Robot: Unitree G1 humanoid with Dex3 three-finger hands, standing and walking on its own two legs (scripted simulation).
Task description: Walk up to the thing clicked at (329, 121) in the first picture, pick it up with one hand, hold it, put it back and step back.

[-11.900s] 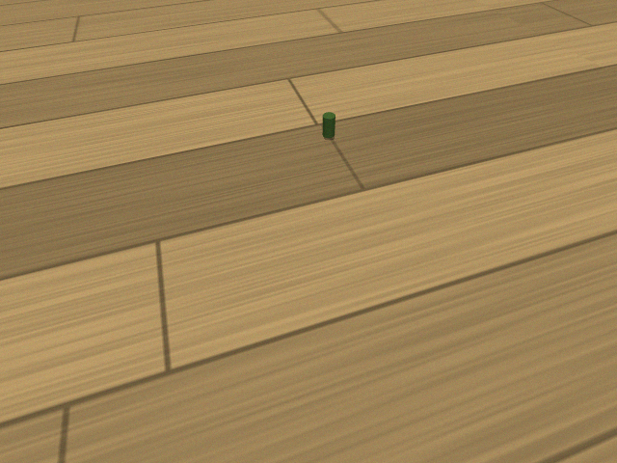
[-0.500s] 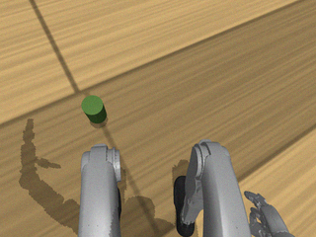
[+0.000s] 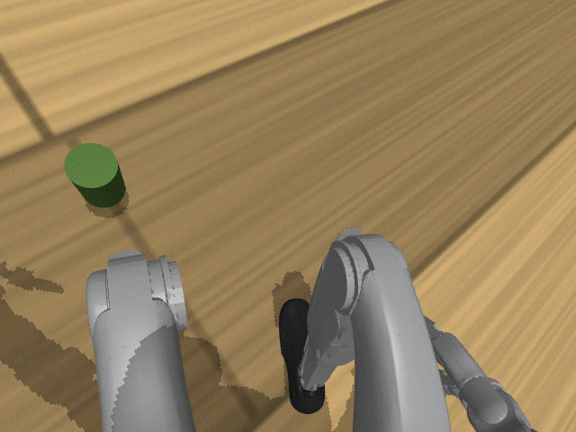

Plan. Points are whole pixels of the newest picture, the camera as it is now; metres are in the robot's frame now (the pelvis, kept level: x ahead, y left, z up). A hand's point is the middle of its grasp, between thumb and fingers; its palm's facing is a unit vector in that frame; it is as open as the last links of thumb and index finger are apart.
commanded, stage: approach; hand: left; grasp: from the side
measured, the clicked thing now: (98, 178) +0.47 +0.24 -0.26
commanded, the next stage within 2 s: close in in 0.04 s
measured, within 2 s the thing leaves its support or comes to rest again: neither
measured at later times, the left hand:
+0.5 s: hand (62, 192) +0.42 +0.27 -0.19, palm faces +0.15 -0.99 +0.02, open 17.6 cm
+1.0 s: hand (91, 190) +0.44 +0.24 -0.21, palm faces +0.18 -0.98 -0.01, open 16.6 cm
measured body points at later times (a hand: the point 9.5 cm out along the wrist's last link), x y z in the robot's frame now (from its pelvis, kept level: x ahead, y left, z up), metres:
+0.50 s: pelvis -0.01 +0.01 -0.03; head +0.22 +0.17 +0.31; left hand +0.41 +0.32 -0.18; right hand +0.15 -0.25 -0.07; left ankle +0.08 +0.13 -0.28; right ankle +0.13 -0.13 -0.28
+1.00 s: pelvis -0.02 +0.02 -0.03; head +0.23 +0.18 +0.30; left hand +0.42 +0.29 -0.21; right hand +0.11 -0.25 -0.06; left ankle +0.08 +0.13 -0.28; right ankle +0.13 -0.13 -0.28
